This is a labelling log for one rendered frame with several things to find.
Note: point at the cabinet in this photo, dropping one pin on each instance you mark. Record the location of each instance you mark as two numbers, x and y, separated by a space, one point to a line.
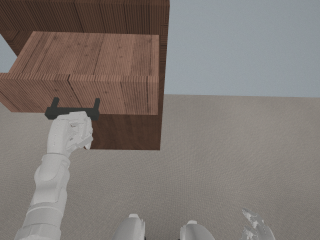
20 18

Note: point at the handle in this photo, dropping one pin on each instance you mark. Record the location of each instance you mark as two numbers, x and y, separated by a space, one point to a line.
53 111

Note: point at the robot left hand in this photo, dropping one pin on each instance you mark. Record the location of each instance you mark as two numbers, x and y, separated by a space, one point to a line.
75 125

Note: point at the robot right shin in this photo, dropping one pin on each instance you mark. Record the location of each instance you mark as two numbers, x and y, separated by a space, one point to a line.
192 222

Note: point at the robot left thigh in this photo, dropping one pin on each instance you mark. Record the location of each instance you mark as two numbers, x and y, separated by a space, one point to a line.
131 228

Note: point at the robot right hand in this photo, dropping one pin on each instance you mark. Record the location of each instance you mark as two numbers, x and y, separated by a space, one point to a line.
261 232

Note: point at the drawer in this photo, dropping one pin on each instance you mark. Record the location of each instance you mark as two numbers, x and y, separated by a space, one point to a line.
122 70

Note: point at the left robot forearm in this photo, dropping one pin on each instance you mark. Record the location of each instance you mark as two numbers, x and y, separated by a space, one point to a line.
46 210

